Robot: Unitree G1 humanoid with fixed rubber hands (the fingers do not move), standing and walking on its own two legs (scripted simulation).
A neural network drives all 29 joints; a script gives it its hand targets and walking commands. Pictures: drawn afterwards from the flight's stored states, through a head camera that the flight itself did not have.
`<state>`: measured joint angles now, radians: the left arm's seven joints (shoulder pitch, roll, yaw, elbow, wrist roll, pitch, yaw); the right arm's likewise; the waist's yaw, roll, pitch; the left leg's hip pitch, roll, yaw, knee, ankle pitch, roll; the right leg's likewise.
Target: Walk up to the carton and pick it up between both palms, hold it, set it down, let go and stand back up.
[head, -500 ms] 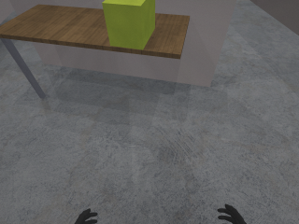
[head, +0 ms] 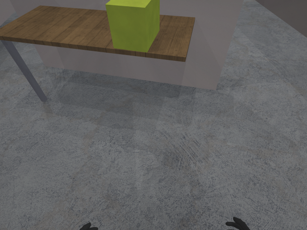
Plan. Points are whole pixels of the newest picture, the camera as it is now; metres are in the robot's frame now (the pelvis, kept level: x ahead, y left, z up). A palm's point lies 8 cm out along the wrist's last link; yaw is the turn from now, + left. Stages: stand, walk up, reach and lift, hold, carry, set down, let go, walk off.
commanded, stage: stand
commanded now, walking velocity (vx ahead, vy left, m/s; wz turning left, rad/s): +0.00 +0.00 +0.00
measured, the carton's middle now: (136, 19) +1.20 +0.09 +0.02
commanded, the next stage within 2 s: walk up in 0.64 s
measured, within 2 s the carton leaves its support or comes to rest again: neither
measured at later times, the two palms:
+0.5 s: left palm out of the picture +0.06 +0.23 -0.12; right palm out of the picture +0.06 -0.23 -0.12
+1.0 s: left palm out of the picture +0.01 +0.24 -0.12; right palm out of the picture +0.06 -0.21 -0.12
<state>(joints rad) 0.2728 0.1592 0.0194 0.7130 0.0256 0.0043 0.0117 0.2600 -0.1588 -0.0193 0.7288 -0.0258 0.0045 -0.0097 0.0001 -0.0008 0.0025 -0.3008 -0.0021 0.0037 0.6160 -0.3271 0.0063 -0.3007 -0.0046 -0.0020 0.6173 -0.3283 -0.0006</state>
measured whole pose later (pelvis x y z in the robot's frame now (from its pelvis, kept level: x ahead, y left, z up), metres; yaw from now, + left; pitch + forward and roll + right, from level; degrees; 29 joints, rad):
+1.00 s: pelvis +0.02 +0.02 +0.01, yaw +3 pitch -1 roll -1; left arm 0.42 0.14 0.06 0.87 0.05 -0.04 0.02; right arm 0.40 -0.16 -0.06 0.84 -0.05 -0.01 0.03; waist 0.03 0.01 -0.02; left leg -0.34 -0.01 0.02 0.76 -0.49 0.03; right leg -0.15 -0.03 -0.05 0.46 -0.30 -0.02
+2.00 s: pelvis +0.39 +0.05 +0.01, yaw +9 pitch +0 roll -2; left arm 0.47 0.15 0.07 0.74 0.03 -0.08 -0.01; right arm 0.19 -0.13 -0.01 0.64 -0.05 -0.03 0.02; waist 0.07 0.04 0.01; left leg -0.57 0.11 0.05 0.78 -0.20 -0.01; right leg -0.16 0.05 -0.16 0.44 -0.29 -0.08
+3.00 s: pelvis +0.61 +0.06 +0.00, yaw +6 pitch -1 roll +0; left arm 0.27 0.15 0.02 0.66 0.02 0.00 -0.01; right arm 0.24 -0.11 0.00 0.68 -0.01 0.00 -0.01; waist 0.03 -0.01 0.02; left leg -0.29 0.01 0.05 0.60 -0.30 0.02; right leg -0.34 -0.04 -0.12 0.57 -0.21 -0.02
